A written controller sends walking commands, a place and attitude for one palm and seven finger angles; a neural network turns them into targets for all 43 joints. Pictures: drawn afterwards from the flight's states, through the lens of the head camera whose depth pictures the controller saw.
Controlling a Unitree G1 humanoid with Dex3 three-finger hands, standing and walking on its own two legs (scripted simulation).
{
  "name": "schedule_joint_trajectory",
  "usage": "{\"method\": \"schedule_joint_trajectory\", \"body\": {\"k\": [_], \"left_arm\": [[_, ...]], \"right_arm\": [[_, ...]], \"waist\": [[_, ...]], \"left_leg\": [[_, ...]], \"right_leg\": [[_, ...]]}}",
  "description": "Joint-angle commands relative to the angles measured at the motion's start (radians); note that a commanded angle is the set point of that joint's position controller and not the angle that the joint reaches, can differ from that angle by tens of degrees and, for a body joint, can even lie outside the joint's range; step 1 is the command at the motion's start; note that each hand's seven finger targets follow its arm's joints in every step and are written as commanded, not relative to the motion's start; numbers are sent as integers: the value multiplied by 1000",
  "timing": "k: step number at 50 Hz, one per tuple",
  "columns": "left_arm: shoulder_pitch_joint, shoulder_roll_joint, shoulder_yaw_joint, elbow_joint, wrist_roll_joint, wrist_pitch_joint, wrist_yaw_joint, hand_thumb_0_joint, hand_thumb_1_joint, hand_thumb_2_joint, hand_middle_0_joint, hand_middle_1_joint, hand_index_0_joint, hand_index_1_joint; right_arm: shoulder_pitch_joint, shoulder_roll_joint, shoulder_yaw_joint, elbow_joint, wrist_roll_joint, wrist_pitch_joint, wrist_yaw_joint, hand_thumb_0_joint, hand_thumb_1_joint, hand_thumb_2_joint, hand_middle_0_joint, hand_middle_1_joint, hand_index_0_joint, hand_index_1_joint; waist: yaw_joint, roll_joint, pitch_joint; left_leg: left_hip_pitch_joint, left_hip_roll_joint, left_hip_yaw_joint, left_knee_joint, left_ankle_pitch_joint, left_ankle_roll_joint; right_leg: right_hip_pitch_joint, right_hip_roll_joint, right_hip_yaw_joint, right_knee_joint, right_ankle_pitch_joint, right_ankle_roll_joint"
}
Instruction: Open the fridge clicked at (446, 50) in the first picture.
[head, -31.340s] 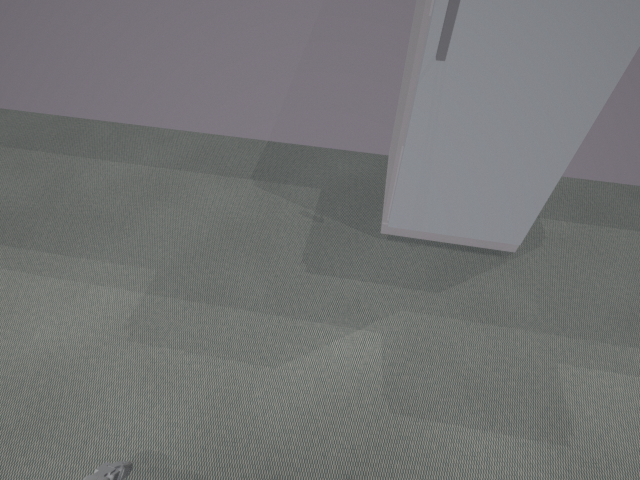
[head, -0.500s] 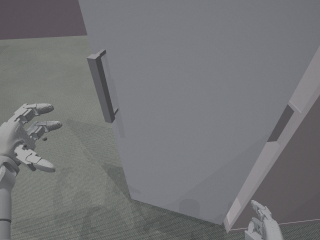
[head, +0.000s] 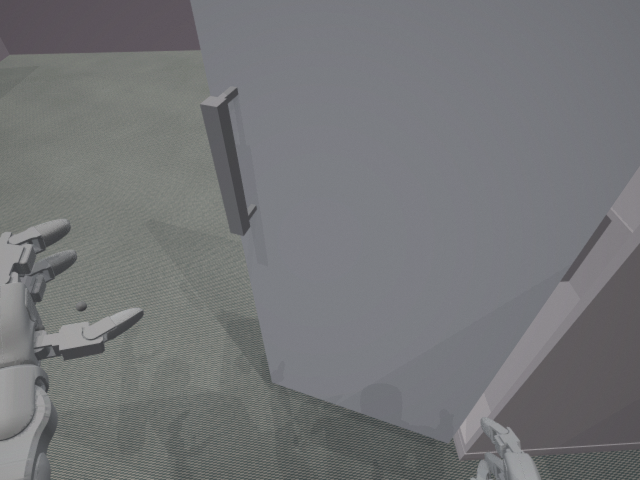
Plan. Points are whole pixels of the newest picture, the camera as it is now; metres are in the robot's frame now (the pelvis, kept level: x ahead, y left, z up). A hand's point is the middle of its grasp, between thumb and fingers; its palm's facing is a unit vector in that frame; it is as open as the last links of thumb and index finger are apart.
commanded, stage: draw the hand back to the body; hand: left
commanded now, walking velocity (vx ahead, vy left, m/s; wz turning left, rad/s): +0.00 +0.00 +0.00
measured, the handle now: (235, 166) +0.49 +0.20 +0.14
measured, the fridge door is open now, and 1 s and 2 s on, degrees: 68 68 68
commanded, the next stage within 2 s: step back with the hand held close in 0.72 s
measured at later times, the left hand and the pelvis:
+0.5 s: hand (78, 330) +0.20 +0.27 +0.15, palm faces +0.50 -0.79 -0.35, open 7.7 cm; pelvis +0.01 +0.00 +0.00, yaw +0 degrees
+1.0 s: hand (96, 322) +0.20 +0.26 +0.15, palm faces +0.43 -0.81 -0.41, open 7.4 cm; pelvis +0.00 +0.00 +0.00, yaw +0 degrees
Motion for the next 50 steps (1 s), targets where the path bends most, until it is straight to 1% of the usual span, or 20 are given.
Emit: {"method": "schedule_joint_trajectory", "body": {"k": [1,4,6,8,10,17,20,24,27,30,36,39,41,42,43,44,45,46,48,50], "left_arm": [[-132,214,86,-249,12,-78,24,0,320,620,-220,-640,-220,-640],[-61,216,100,-283,14,-84,21,0,429,673,-216,-576,-216,-576],[11,209,106,-292,10,-81,17,0,501,707,-214,-534,-214,-534],[63,215,121,-300,8,-79,12,0,574,743,-211,-491,-211,-491],[73,207,113,-357,8,-82,9,0,646,777,-209,-449,-209,-449],[141,191,101,-418,10,-79,9,0,900,900,-200,-300,-200,-300],[95,200,103,-410,13,-78,16,0,900,900,-200,-300,-200,-300],[65,199,99,-404,15,-79,22,0,900,900,-200,-300,-200,-300],[93,185,93,-382,14,-79,21,0,900,900,-200,-300,-200,-300],[109,188,96,-389,15,-80,18,0,900,900,-200,-300,-200,-300],[107,191,101,-382,11,-82,14,0,900,900,-200,-300,-200,-300],[115,209,120,-385,11,-87,15,0,900,900,-200,-300,-200,-300],[116,207,120,-407,12,-94,16,0,900,900,-200,-300,-200,-300],[50,169,61,-436,17,-97,13,0,900,900,-200,-300,-200,-300],[-119,350,214,-505,26,-139,25,0,900,900,-200,-300,-200,-300],[67,208,108,-386,30,-129,10,0,900,900,-200,-300,-200,-300],[118,191,84,-379,39,-117,6,0,900,900,-200,-300,-200,-300],[151,192,85,-381,41,-111,6,0,900,900,-200,-300,-200,-300],[194,207,103,-428,42,-120,12,0,900,900,-200,-300,-200,-300],[264,223,125,-459,41,-122,21,0,900,900,-200,-300,-200,-300]], "right_arm": [[-167,-133,-50,-175,-1,-54,-5,0,-900,-900,200,300,200,300],[-167,-131,-55,-183,-4,-47,2,0,-900,-900,200,300,200,300],[-164,-129,-58,-190,-4,-36,7,0,-900,-900,200,300,200,300],[-166,-130,-62,-195,-4,-27,11,0,-900,-900,200,300,200,300],[-163,-123,-62,-205,-3,-22,16,0,-900,-900,200,300,200,300],[-156,-117,-64,-222,-6,-12,16,0,-900,-900,200,300,200,300],[-154,-117,-60,-215,-7,-12,10,0,-900,-900,200,300,200,300],[-156,-117,-59,-209,-8,-14,2,0,-900,-900,200,300,200,300],[-157,-114,-58,-209,-9,-13,2,0,-900,-900,200,300,200,300],[-159,-111,-58,-209,-10,-13,4,0,-900,-900,200,300,200,300],[-165,-109,-55,-210,-9,-11,6,0,-900,-900,200,300,200,300],[-167,-109,-59,-211,-10,-11,3,0,-900,-900,200,300,200,300],[-162,-109,-59,-211,-9,-16,3,0,-900,-900,200,300,200,300],[-170,-105,-53,-211,-10,-20,5,0,-900,-900,200,300,200,300],[-168,-104,-28,-262,14,2,15,0,-900,-900,200,300,200,300],[-161,-93,-33,-220,2,18,11,0,-900,-900,200,300,200,300],[-153,-100,-39,-239,2,29,16,0,-900,-900,200,300,200,300],[-143,-99,-43,-254,5,41,17,0,-900,-900,200,300,200,300],[-129,-102,-50,-271,6,55,13,0,-900,-900,200,300,200,300],[-121,-105,-54,-295,8,71,8,0,-900,-900,200,300,200,300]], "waist": [[-9,26,-103],[-1,21,-110],[2,-6,-115],[7,3,-101],[3,38,-109],[-5,25,-97],[-12,28,-69],[-14,32,-70],[-7,-3,-81],[-2,23,-101],[-4,4,-54],[0,3,-66],[0,35,-92],[-11,28,-81],[-48,74,12],[-62,-32,11],[-58,-87,-10],[-57,-103,-51],[-54,-45,-143],[-52,5,-219]], "left_leg": [[69,-3,-38,-77,100,3],[68,-1,-39,-77,138,1],[68,-1,-35,-73,164,0],[58,0,-29,-64,186,0],[62,0,-28,-60,202,-3],[69,0,-21,-43,218,-1],[62,-2,-24,-48,169,-1],[75,-3,-24,-53,145,3],[76,-5,-26,-55,157,3],[83,-6,-21,-49,185,5],[58,-4,-25,-55,137,3],[63,-5,-19,-52,129,6],[73,-8,-19,-46,149,6],[75,-11,-20,-47,145,7],[-28,16,-40,-9,79,9],[-52,31,-55,34,89,12],[-47,30,-48,66,98,12],[-38,26,-40,95,103,13],[-38,30,-39,119,155,9],[-32,47,-40,126,231,8]], "right_leg": [[-50,19,29,-76,75,-12],[-26,18,28,-65,112,-13],[-15,20,26,-60,139,-11],[-8,17,31,-58,166,-12],[-7,15,33,-53,180,-11],[-25,16,28,-55,197,-6],[-47,14,28,-68,154,-6],[-52,13,29,-77,128,-7],[-39,16,27,-73,139,-6],[-24,11,32,-66,177,-6],[-46,12,31,-80,127,-4],[-42,8,35,-81,126,-3],[-32,9,37,-75,144,-6],[-46,10,33,-76,141,-3],[-146,-38,92,-90,189,-6],[-207,-75,95,-80,218,-5],[-230,-95,111,-77,229,-6],[-233,-115,121,-66,242,-10],[-201,-138,114,-17,281,-21],[-186,-135,105,39,300,-20]]}}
